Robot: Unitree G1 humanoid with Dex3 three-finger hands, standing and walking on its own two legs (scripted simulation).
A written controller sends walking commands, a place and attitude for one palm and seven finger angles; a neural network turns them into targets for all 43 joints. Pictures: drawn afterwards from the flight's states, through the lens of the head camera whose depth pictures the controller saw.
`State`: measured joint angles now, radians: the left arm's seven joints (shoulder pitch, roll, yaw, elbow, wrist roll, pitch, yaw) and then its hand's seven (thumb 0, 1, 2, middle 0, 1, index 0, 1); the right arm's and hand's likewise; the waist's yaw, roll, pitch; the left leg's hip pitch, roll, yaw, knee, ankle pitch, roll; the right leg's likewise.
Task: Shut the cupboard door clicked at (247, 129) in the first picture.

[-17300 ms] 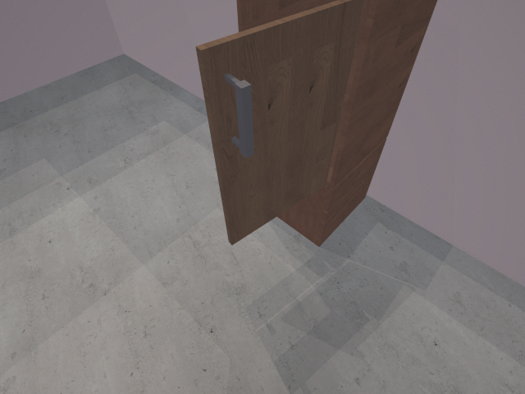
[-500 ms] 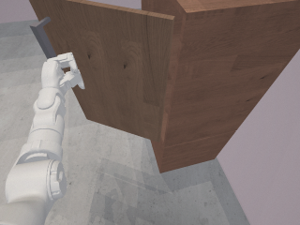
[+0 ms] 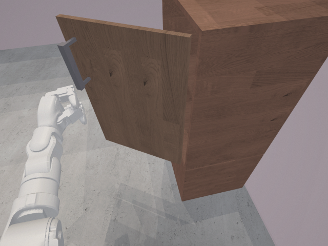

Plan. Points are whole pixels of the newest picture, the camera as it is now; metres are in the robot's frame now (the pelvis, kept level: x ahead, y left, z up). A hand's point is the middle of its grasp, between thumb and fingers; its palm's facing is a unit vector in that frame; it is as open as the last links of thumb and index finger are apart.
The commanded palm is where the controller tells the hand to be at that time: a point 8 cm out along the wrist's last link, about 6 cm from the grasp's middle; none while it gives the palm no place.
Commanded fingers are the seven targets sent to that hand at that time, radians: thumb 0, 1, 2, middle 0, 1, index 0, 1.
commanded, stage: draw the hand back to the body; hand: left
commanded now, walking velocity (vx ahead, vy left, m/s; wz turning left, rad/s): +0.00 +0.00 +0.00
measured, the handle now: (76, 64) +0.63 +0.28 +0.13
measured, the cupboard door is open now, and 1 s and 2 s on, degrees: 56 56 56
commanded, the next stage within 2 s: step back with the hand held close in 1.20 s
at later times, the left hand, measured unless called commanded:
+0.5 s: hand (29, 155) +0.26 +0.26 +0.16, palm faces +0.38 -0.89 -0.25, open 3.8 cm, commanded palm +0.21 +0.29 +0.18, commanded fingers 0.00 0.90 0.90 -0.61 -0.75 -0.61 -0.75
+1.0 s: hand out of the picture +0.18 +0.28 +0.17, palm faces +0.52 -0.76 -0.40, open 7.2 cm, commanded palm +0.14 +0.30 +0.19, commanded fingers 0.00 0.90 0.90 -0.20 -0.30 -0.20 -0.30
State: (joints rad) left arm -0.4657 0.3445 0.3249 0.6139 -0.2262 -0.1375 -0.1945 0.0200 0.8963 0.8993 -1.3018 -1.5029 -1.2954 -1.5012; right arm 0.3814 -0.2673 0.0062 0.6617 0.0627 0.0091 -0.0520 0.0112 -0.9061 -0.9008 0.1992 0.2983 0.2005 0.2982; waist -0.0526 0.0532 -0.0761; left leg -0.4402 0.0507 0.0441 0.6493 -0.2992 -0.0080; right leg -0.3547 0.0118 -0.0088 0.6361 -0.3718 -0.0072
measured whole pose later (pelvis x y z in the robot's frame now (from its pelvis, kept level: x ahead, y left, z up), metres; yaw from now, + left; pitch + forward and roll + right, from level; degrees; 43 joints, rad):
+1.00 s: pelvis +0.01 +0.00 +0.02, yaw +2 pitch -4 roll +0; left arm 0.45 0.33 0.36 -0.33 -0.08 -0.07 0.10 0.02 0.89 0.90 -0.27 -0.36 -0.26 -0.36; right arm 0.20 -0.25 0.01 0.66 0.01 -0.08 -0.09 0.01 -0.91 -0.90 0.20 0.30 0.20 0.30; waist 0.08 0.08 0.00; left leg -0.12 0.02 0.02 0.40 -0.21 -0.01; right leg -0.03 -0.01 -0.03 0.40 -0.30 0.00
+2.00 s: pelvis -0.07 +0.03 +0.01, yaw +4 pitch +0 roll -2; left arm 0.52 0.40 0.43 -0.45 -0.05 -0.19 0.13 0.02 0.88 0.90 -0.21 -0.30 -0.21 -0.30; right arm 0.23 -0.22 0.01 0.55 0.02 -0.02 -0.09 0.01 -0.90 -0.90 0.20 0.30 0.20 0.30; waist 0.00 0.04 0.00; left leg -0.41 0.00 0.01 0.57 -0.17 0.05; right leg -0.30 -0.01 -0.01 0.54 -0.24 0.03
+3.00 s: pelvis -0.20 +0.03 +0.01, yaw -1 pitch +2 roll -2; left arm 0.55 0.45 0.40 -0.49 -0.06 -0.20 0.15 0.01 0.88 0.90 -0.22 -0.31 -0.21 -0.30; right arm 0.22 -0.19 0.02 0.63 0.00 -0.07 -0.08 0.01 -0.90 -0.90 0.20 0.30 0.21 0.30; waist -0.03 -0.01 -0.07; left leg -0.40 0.02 0.01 0.58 -0.22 0.01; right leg -0.22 0.03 0.06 0.54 -0.34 0.02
